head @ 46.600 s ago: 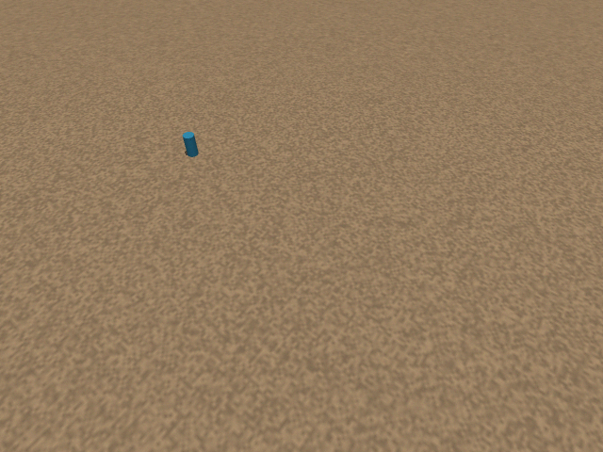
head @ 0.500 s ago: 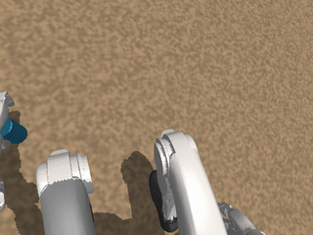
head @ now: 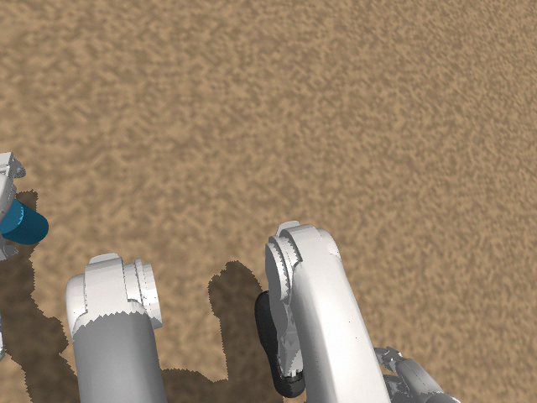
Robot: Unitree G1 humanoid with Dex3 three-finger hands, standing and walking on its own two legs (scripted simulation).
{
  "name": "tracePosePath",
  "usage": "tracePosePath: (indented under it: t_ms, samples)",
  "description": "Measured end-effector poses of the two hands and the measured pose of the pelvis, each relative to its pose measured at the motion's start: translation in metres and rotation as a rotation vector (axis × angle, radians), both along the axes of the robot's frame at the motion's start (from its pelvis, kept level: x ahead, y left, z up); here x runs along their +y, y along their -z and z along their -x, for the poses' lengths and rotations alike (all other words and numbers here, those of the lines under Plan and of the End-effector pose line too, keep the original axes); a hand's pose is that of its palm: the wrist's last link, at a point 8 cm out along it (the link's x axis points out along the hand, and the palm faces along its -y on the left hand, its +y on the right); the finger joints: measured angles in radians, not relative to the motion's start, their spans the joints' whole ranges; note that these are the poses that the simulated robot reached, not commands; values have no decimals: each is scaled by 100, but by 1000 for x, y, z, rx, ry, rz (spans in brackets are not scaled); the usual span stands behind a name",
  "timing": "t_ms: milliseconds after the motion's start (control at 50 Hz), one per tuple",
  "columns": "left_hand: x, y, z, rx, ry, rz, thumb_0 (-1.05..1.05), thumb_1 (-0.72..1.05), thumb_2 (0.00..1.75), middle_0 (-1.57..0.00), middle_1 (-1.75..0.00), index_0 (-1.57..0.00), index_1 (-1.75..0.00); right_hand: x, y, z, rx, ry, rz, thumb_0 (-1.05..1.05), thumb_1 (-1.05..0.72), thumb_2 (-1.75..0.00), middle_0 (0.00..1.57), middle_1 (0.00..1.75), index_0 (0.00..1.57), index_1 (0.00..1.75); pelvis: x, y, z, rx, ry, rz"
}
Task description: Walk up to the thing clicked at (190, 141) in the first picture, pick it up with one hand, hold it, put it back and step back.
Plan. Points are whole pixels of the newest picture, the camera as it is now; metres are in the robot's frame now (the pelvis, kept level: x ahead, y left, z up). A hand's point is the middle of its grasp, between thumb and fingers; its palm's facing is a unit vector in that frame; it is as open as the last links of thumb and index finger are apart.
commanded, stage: withdraw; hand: left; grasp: from above
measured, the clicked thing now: (16, 222) +0.41 +0.32 -0.25
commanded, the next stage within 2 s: home in 0.88 s
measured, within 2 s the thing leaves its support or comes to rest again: neither
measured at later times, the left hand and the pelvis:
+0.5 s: hand out of the picture +0.38 +0.35 -0.02, palm faces -0.52 -0.12 -0.85, open 14.2 cm; pelvis -0.01 +0.00 +0.10, yaw +3 degrees
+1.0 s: hand out of the picture +0.43 +0.33 -0.11, palm faces -0.33 -0.05 -0.94, open 14.0 cm; pelvis -0.02 +0.01 +0.03, yaw +2 degrees
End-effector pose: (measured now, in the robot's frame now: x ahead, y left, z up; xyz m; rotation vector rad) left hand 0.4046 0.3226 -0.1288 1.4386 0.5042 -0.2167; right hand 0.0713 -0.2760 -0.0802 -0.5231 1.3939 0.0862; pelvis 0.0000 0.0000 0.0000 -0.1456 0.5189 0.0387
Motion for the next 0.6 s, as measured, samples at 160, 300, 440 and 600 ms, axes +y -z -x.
tracePosePath:
  t_ms: [160, 300, 440, 600]
  samples:
    - [10, -39, -12, -155, -11, -59, 0, -48, 98, -12, -103, -13, -102, 3, -3, 0, -22, 81, -7, 0, -91, -90, 20, 30, 20, 30, 2, -8, -2, 32, -12, -1]
    - [28, -117, -13, -117, -59, -157, 0, -52, 99, -11, -102, -10, -101, 16, -21, -22, -83, 133, -70, 0, -92, -90, 20, 30, 20, 30, 5, -47, -1, 69, -25, -16]
    - [35, -167, 2, 50, -85, -110, 0, -55, 102, -9, -103, -8, -103, 19, -62, -36, -138, 132, -85, 0, -92, -90, 21, 30, 20, 30, 3, -92, 3, 66, -35, -26]
    - [23, -158, 28, 112, 49, 23, 0, -56, 102, -10, -102, -8, -102, -1, -89, -38, -138, 72, 19, 0, -92, -90, 21, 30, 20, 30, 1, -101, 10, 50, -43, -24]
